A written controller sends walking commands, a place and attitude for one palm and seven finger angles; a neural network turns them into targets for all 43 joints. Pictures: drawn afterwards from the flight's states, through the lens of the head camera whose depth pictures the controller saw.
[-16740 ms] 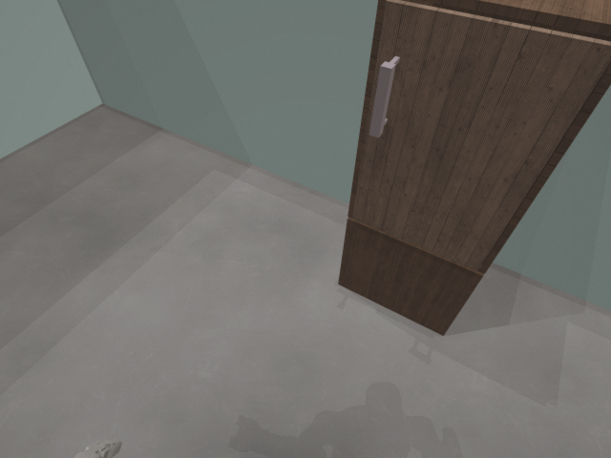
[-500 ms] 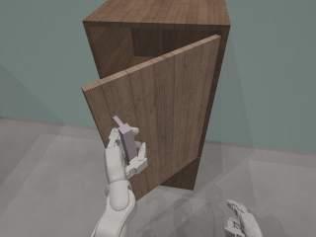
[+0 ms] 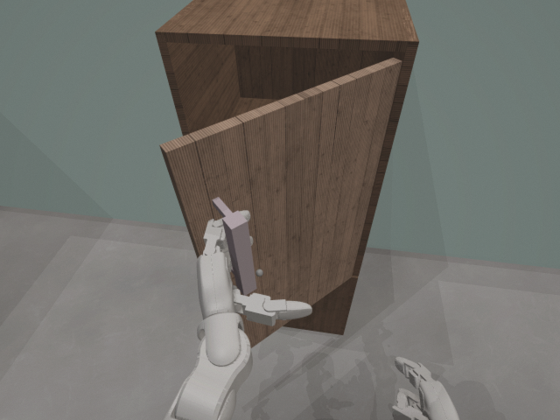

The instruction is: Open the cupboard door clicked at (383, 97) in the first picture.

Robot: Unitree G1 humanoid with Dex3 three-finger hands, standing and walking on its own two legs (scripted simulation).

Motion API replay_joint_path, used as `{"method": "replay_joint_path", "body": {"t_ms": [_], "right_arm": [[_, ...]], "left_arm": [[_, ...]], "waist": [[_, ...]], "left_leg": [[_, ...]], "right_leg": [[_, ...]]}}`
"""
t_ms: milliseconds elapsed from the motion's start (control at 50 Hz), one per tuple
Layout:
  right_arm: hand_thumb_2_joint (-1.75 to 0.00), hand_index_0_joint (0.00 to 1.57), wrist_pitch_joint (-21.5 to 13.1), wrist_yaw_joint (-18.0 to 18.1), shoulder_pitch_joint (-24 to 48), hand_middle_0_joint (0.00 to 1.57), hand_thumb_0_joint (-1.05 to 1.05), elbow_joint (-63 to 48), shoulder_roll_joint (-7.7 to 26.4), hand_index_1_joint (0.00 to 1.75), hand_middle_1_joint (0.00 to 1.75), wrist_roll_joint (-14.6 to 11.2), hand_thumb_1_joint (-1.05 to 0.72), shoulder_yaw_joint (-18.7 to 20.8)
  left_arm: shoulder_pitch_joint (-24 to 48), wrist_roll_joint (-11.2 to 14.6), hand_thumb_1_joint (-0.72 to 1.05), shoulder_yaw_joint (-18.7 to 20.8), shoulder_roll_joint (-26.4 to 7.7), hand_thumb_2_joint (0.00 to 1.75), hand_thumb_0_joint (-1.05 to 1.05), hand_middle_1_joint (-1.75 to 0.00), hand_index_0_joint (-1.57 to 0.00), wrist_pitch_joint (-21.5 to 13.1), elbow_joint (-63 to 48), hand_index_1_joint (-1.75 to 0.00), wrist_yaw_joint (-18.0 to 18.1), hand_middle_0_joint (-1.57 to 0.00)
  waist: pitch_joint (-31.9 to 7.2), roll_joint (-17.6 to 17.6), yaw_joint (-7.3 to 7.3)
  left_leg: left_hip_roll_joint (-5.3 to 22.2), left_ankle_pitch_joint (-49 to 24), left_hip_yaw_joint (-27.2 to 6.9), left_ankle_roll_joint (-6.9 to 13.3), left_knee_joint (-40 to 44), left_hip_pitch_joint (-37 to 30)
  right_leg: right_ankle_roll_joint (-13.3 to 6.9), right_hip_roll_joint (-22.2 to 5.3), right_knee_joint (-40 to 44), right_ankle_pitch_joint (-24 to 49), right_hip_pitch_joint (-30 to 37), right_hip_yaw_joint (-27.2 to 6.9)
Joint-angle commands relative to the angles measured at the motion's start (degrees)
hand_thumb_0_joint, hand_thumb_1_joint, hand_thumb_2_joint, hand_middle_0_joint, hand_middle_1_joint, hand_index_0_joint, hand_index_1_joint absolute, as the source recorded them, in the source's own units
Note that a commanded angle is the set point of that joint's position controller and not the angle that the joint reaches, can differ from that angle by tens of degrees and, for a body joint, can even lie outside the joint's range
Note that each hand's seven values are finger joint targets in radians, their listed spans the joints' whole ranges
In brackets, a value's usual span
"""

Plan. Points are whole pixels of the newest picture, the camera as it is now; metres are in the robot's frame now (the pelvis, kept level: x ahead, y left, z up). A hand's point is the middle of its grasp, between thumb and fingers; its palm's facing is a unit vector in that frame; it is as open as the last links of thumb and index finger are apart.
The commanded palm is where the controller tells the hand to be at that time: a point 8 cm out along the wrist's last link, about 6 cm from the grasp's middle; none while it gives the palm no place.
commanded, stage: open thumb and fingers to let go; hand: left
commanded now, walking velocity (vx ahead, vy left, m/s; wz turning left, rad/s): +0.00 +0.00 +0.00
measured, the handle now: (233, 247) +0.33 +0.09 +0.10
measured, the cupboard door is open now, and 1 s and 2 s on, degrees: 45 47 47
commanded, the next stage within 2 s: slide the hand sideways off the handle in 0.12 s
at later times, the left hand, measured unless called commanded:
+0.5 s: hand (251, 296) +0.26 +0.05 +0.09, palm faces -0.21 -0.98 +0.02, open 16.2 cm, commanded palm +0.24 +0.10 +0.09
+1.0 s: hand (220, 322) +0.22 +0.09 +0.09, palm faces -0.13 -0.99 -0.02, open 16.2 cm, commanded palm +0.20 +0.15 +0.09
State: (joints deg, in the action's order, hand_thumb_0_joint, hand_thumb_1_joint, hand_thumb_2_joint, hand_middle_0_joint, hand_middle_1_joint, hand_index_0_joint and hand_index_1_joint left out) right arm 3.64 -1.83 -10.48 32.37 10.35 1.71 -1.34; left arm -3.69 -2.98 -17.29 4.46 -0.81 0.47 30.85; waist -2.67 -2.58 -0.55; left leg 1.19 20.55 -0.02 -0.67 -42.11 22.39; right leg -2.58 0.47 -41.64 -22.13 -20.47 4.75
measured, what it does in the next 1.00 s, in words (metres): stands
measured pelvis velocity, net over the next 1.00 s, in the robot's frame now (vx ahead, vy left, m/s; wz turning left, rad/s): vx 0.01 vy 0.00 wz -0.02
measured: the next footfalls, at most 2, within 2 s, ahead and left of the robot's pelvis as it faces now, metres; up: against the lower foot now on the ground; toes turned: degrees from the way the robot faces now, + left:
none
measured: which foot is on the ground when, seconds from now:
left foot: down 0.00-1.00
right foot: down 0.00-1.00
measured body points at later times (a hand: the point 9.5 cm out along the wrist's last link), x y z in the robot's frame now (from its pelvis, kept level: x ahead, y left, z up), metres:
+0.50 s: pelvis -0.01 +0.01 +0.00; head -0.02 -0.01 +0.45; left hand +0.26 +0.11 +0.10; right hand +0.16 -0.21 -0.08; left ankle +0.02 +0.13 -0.71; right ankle +0.00 -0.09 -0.71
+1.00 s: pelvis +0.01 +0.00 -0.01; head +0.01 -0.02 +0.44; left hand +0.22 +0.14 +0.09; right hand +0.19 -0.22 -0.08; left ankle +0.02 +0.13 -0.71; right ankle +0.00 -0.09 -0.71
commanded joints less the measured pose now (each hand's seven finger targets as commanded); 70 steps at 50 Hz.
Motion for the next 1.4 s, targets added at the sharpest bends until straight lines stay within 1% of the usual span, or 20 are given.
{"method": "replay_joint_path", "body": {"t_ms": [0,80,200,220,240,260,300,340,380,400,460,520,540,560,600,900,980,1080,1200,1380], "right_arm": [[-0.9,0.2,-2.8,0.7,9.0,0.2,0.0,-9.4,4.6,0.3,0.3,0.1,-0.9,1.7],[-0.9,0.2,-2.9,0.8,9.3,0.2,0.0,-8.8,4.4,0.3,0.3,0.2,-0.9,1.6],[-0.9,0.2,-3.0,1.0,9.5,0.2,0.0,-8.4,4.4,0.3,0.3,0.3,-0.9,1.6],[-0.9,0.2,-2.8,0.6,5.3,0.2,0.0,-6.7,6.5,0.3,0.3,0.2,-0.9,1.4],[-0.9,0.2,-2.6,1.1,4.3,0.2,0.0,-8.6,6.6,0.3,0.3,-0.6,-0.9,2.0],[-0.9,0.2,-3.0,1.8,4.8,0.2,0.0,-9.4,6.3,0.3,0.3,-0.9,-0.9,1.5],[-0.9,0.2,-4.2,2.5,4.5,0.2,0.0,-10.6,6.4,0.3,0.3,-1.7,-0.9,1.0],[-0.9,0.2,-5.4,3.0,5.4,0.2,0.0,-12.2,6.2,0.3,0.3,-2.7,-0.9,0.4],[-0.9,0.2,-6.5,3.2,6.1,0.2,0.0,-12.8,6.5,0.3,0.3,-3.1,-0.9,0.2],[-0.9,0.2,-6.8,3.1,6.3,0.2,0.0,-12.9,6.7,0.3,0.3,-3.2,-0.9,0.1],[-0.9,0.2,-7.8,2.2,5.9,0.2,0.0,-13.8,6.5,0.3,0.3,-2.8,-0.9,0.3],[-0.9,0.2,-8.0,1.6,4.8,0.2,0.0,-14.0,6.7,0.3,0.3,-2.6,-0.9,0.6],[-0.9,0.2,-7.8,1.5,4.8,0.2,0.0,-14.0,6.9,0.3,0.3,-2.5,-0.9,0.7],[-0.9,0.2,-7.8,1.4,5.1,0.2,0.0,-14.6,6.6,0.3,0.3,-2.5,-0.9,0.5],[-0.9,0.2,-8.1,1.5,4.7,0.2,0.0,-14.8,6.7,0.3,0.3,-2.5,-0.9,0.7],[-0.9,0.2,-10.6,2.1,1.8,0.2,0.0,-16.1,7.2,0.3,0.3,-2.6,-0.9,1.0],[-0.9,0.2,-11.4,2.3,1.3,0.2,0.0,-16.5,7.5,0.3,0.3,-2.7,-0.9,1.2],[-0.9,0.2,-12.5,3.0,0.3,0.2,0.0,-16.7,7.9,0.3,0.3,-2.8,-0.9,1.5],[-0.9,0.2,-13.2,3.5,0.1,0.2,0.0,-17.1,8.0,0.3,0.3,-3.3,-0.9,1.7],[-0.9,0.2,-14.1,4.2,0.0,0.2,0.0,-17.0,8.4,0.3,0.3,-3.7,-0.9,2.2]], "left_arm": [[15.8,-1.3,-0.5,-1.0,8.2,0.3,0.0,-0.5,-0.18,-3.8,-12.6,-0.5,0.9,-0.18],[17.5,-1.5,-0.5,-0.7,8.3,0.3,0.0,-0.3,-0.15,-3.7,-11.3,-0.3,1.4,-0.15],[20.2,-1.1,-0.5,0.2,7.7,0.3,0.0,-0.3,-0.15,-3.9,-9.8,-0.3,1.4,-0.15],[19.2,-6.1,-0.5,-9.9,1.8,0.3,0.0,-0.3,-0.15,-6.3,-8.2,-0.3,-10.8,-0.15],[21.4,-3.5,-0.5,-5.1,-2.6,0.3,0.0,-0.3,-0.15,-8.8,-11.2,-0.3,-17.7,-0.15],[22.5,-2.3,-0.5,-4.7,-4.3,0.3,0.0,-0.3,-0.15,-10.8,-12.9,-0.3,-22.8,-0.15],[19.5,2.2,-0.5,-3.8,-5.4,0.3,0.0,-0.3,-0.15,-12.3,-11.7,-0.3,-31.7,-0.15],[17.2,8.0,-0.5,-1.4,-3.9,0.3,0.0,-0.3,-0.15,-11.3,-11.2,-0.3,-35.3,-0.15],[13.8,11.8,-0.5,2.4,-3.7,0.3,0.0,-0.3,-0.15,-9.8,-10.7,-0.3,-34.6,-0.15],[13.3,12.0,-0.5,4.0,-4.8,0.3,0.0,-0.3,-0.15,-9.4,-11.3,-0.3,-33.4,-0.15],[8.8,10.1,-0.5,5.7,-6.2,0.3,0.0,-0.3,-0.15,-9.3,-14.7,-0.3,-29.7,-0.15],[6.7,7.4,-0.5,6.1,-8.1,0.3,0.0,-0.3,-0.15,-9.8,-16.5,-0.3,-28.2,-0.15],[4.9,6.6,-0.5,7.4,-9.8,0.3,0.0,-0.3,-0.15,-9.9,-16.5,-0.3,-28.0,-0.15],[5.2,6.2,-0.5,5.9,-8.7,0.3,0.0,-0.3,-0.15,-10.0,-18.1,-0.3,-28.1,-0.15],[3.8,6.2,-0.5,7.0,-9.8,0.3,0.0,-0.3,-0.15,-10.1,-19.7,-0.3,-28.4,-0.15],[-15.1,9.6,-0.5,12.7,-14.1,0.3,0.0,-0.3,-0.15,-10.9,-29.1,-0.3,-32.9,-0.15],[-16.2,10.2,-0.5,12.9,-14.9,0.3,0.0,-0.3,-0.15,-12.1,-32.6,-0.3,-34.7,-0.15],[-22.3,12.1,-0.5,16.4,-17.3,0.3,0.0,-0.3,-0.15,-12.7,-32.2,-0.3,-37.0,-0.15],[-24.4,14.1,-0.5,18.6,-18.5,0.3,0.0,-0.3,-0.15,-13.6,-34.4,-0.3,-39.6,-0.15],[-28.5,16.6,-0.5,21.2,-20.5,0.3,0.0,-0.3,-0.15,-14.7,-34.4,-0.3,-43.4,-0.15]], "waist": [[-8.9,7.4,0.33],[-8.9,6.3,0.21],[-8.8,7.4,0.13],[-4.3,9.9,-4.36],[-9.4,7.3,-2.62],[-11.8,3.8,-2.12],[-12.4,3.4,-2.22],[-10.3,4.6,-1.57],[-8.0,7.1,-0.4],[-7.3,7.1,-0.15],[-8.4,6.2,1.37],[-7.0,7.4,0.87],[-6.9,6.1,1.48],[-6.5,4.5,1.08],[-7.1,4.4,1.14],[-7.7,5.9,0.83],[-8.1,3.0,0.45],[-8.4,6.0,0.67],[-8.7,3.6,0.8],[-8.0,4.5,0.62]], "left_leg": [[-1.2,-9.3,-0.6,1.7,4.7,-5.6],[-1.3,-8.6,-0.5,1.7,4.7,-6.1],[-1.5,-6.9,-0.6,1.7,5.0,-5.9],[-1.7,-8.2,-0.9,2.7,5.4,-6.8],[-1.8,-9.3,-0.7,2.9,5.3,-5.9],[-2.1,-10.1,-0.3,3.0,4.8,-7.0],[-2.3,-9.4,-0.4,3.1,4.5,-7.0],[-2.1,-6.0,-1.1,2.7,5.6,-5.8],[-1.9,-3.0,-1.5,2.2,6.5,-4.1],[-1.7,-1.9,-1.6,2.0,7.1,-3.7],[-1.5,-3.5,-1.3,2.0,7.7,-4.0],[-1.1,-3.6,-0.8,2.2,7.2,-3.3],[-1.2,-3.7,-0.6,2.1,7.3,-3.1],[-1.2,-3.9,-0.4,2.2,7.2,-3.3],[-1.2,-3.8,-0.2,2.1,6.7,-3.2],[-1.6,-9.4,0.3,2.3,3.0,-0.7],[-1.8,-9.5,0.1,2.3,1.6,-0.3],[-2.0,-9.2,-0.1,2.3,-0.4,2.3],[-2.2,-9.3,-0.3,2.2,-1.6,3.3],[-2.2,-8.4,-0.8,2.2,-3.0,5.4]], "right_leg": [[0.7,-0.9,9.9,8.1,-0.6,-2.0],[0.6,-0.9,10.4,6.4,-1.4,-2.0],[0.8,-1.1,11.3,4.0,-1.7,-2.5],[0.9,-1.0,10.0,9.9,-3.9,-4.0],[0.6,-1.2,7.9,13.2,-1.7,-3.7],[0.5,-1.4,6.8,15.3,-0.7,-4.0],[0.5,-1.2,6.5,15.1,-0.5,-3.6],[0.7,-0.7,7.7,10.1,-0.8,-2.9],[1.1,-0.4,9.0,5.5,-1.7,-2.4],[1.2,-0.4,9.2,3.3,-2.1,-2.1],[1.1,-0.5,8.1,4.7,-0.9,-1.9],[1.1,-0.3,7.9,4.9,-1.9,-2.3],[0.9,-0.4,7.8,4.7,-1.4,-2.5],[0.9,-0.5,7.6,5.1,-1.8,-2.6],[0.9,-0.3,7.4,5.3,-1.7,-2.8],[1.8,-0.2,5.0,15.3,-0.7,-3.1],[1.8,-0.3,3.9,15.3,-1.9,-3.3],[2.5,-0.7,3.8,16.8,-1.8,-4.6],[2.6,-1.0,3.0,16.9,-2.3,-5.0],[2.9,-1.1,2.6,15.5,-3.6,-5.2]]}}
